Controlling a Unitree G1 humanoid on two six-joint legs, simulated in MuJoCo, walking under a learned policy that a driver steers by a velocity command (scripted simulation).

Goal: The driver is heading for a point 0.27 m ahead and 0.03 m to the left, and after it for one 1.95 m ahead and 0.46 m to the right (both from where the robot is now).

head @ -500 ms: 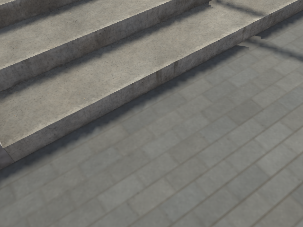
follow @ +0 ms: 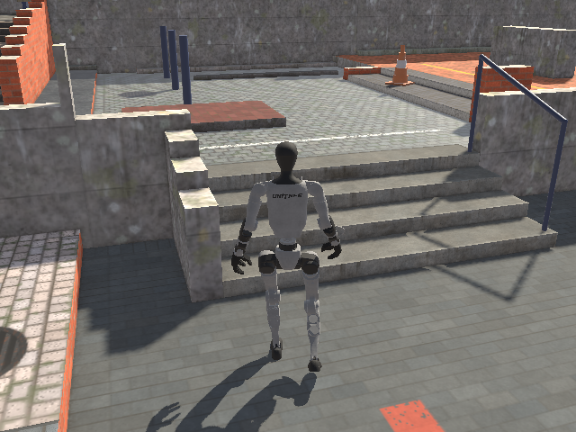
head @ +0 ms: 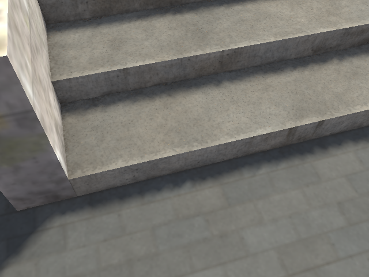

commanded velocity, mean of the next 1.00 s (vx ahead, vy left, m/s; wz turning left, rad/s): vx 0.50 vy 0.00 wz -0.23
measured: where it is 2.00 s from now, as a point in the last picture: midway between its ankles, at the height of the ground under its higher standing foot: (268, 132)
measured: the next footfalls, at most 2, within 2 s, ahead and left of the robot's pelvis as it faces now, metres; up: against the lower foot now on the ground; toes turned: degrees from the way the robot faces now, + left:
right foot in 0.48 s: +0.46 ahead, -0.13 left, +0.00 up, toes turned -2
left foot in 0.94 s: +0.72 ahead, +0.03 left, +0.00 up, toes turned -21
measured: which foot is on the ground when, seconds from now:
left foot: down 0.00-0.50, up 0.52-0.92, down 0.94-1.00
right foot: up 0.00-0.46, down 0.48-0.94, up 0.96-1.00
